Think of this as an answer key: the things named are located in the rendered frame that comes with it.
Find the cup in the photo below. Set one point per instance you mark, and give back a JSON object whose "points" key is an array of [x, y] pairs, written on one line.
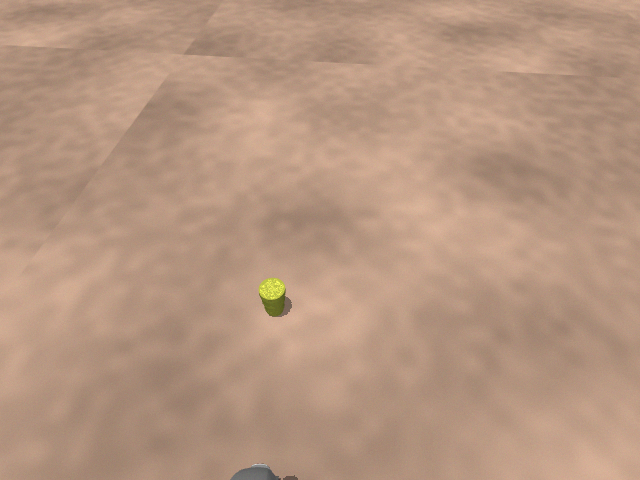
{"points": [[272, 292]]}

